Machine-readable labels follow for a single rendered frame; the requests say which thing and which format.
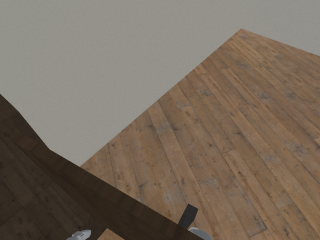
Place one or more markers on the cupboard door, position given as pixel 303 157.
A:
pixel 117 211

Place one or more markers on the robot right thigh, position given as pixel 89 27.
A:
pixel 202 234

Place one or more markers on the robot left hand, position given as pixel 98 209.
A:
pixel 80 235

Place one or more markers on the handle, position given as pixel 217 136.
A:
pixel 188 216

